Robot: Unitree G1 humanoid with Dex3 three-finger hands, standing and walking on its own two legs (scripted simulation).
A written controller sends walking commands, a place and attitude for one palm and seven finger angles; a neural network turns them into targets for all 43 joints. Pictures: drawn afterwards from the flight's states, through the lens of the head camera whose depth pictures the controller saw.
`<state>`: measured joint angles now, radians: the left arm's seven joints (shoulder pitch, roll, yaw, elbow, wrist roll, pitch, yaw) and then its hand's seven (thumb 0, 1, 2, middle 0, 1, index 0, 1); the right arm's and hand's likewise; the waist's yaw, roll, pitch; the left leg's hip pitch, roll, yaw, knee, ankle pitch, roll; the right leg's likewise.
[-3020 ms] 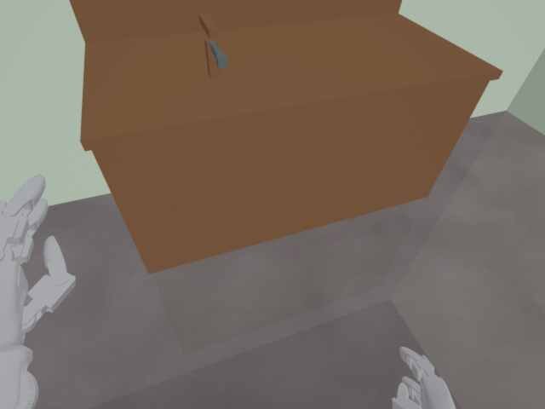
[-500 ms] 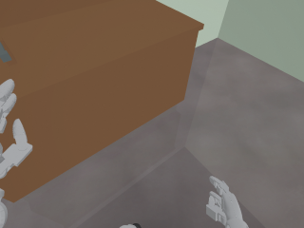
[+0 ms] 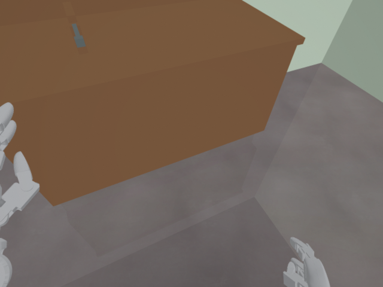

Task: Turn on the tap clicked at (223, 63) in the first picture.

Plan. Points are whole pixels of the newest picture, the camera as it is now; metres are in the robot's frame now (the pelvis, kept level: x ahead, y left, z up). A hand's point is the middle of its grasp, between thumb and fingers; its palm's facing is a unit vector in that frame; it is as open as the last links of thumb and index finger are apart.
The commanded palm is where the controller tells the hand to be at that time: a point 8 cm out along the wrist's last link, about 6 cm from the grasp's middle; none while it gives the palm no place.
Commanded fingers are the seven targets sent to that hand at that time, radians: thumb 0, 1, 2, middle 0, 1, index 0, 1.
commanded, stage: take the last steps up to it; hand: left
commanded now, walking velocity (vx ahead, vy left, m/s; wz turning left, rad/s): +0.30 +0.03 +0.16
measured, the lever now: (79, 41) +0.83 +0.43 +0.09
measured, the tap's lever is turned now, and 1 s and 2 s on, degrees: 0 0 0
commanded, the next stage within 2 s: none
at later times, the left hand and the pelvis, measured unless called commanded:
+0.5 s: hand (20, 250) +0.13 +0.21 +0.18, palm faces +0.49 -0.78 -0.39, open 7.4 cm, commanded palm +0.07 +0.26 +0.19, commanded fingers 0.00 0.90 0.90 -0.20 -0.30 -0.20 -0.30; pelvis -0.05 -0.04 +0.02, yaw +7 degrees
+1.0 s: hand (39, 193) +0.20 +0.22 +0.19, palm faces +0.47 -0.75 -0.47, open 7.4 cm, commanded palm +0.15 +0.26 +0.19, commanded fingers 0.00 0.90 0.90 -0.20 -0.30 -0.20 -0.30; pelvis +0.01 -0.03 +0.00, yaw +5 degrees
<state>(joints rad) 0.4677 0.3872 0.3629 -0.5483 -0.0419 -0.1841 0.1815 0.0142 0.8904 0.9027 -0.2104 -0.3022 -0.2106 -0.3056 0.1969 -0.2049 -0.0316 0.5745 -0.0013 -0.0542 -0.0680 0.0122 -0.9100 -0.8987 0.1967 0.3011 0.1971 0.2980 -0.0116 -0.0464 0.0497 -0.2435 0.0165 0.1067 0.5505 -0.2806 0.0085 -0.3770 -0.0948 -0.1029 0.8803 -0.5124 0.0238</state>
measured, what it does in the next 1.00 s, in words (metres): steps on the spot: right foot, then left foot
